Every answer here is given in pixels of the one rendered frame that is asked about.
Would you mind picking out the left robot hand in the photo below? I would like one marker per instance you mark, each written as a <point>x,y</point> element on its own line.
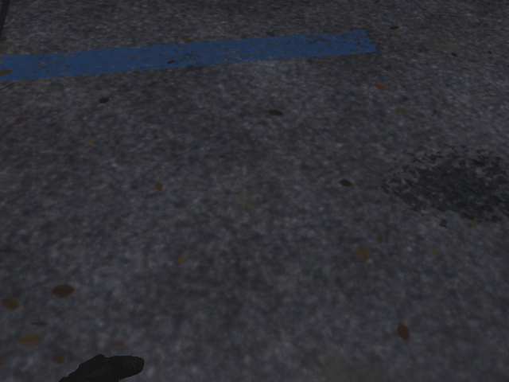
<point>106,369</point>

